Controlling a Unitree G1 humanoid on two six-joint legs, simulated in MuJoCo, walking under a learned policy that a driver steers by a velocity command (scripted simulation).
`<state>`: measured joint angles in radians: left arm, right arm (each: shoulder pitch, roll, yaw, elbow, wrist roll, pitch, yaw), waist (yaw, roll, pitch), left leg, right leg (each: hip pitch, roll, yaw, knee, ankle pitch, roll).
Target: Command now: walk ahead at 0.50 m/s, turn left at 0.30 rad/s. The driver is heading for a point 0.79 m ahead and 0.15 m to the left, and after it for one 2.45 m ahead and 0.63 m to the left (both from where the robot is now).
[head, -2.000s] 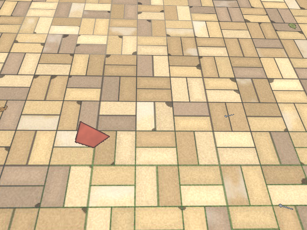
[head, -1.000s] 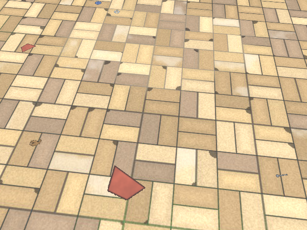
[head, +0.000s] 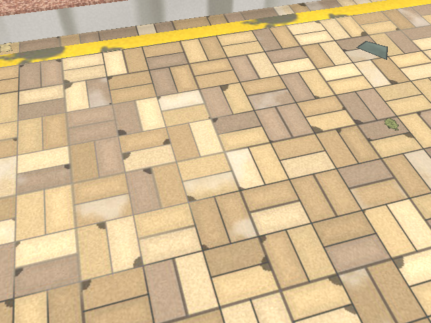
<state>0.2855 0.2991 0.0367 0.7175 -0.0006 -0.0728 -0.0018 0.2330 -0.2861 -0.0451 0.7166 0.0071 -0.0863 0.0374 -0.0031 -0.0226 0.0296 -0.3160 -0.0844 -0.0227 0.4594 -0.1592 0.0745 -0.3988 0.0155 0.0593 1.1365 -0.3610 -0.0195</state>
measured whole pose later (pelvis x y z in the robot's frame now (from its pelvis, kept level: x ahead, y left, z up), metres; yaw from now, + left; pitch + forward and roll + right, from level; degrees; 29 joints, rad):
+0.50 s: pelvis +0.27 -0.02 +0.00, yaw +17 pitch +1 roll -1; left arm 0.18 0.26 0.05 0.68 0.01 -0.10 -0.01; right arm 0.33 -0.32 -0.06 0.73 0.03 -0.02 -0.01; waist -0.02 0.04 0.02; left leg -0.44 0.00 -0.08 1.15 -0.37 0.01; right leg -0.27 0.04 -0.02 0.43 -0.18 -0.03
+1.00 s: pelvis +0.49 +0.14 +0.00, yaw +31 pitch +1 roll +0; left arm 0.26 0.31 0.04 0.80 -0.03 -0.08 -0.01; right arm 0.19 -0.28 -0.05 0.64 0.00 -0.05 0.03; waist 0.02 -0.02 0.06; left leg -0.35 -0.05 0.05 0.52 -0.19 0.08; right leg -0.43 -0.09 0.01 1.20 -0.37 -0.01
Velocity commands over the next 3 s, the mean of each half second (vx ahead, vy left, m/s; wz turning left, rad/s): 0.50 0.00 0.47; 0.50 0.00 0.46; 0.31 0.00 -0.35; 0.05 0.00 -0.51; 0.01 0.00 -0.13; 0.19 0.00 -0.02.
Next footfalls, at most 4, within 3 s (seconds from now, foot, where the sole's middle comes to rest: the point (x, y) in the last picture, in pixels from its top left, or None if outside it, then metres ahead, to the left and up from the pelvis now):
0.34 right None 0.37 -0.11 -0.77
0.86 left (138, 305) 0.53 0.25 -0.77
1.38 right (165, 214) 0.86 0.19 -0.77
1.82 left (101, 226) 0.81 0.41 -0.77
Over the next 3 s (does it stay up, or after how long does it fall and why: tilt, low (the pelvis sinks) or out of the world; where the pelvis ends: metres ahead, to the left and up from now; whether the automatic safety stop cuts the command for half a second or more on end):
stays up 0.84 0.31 0.01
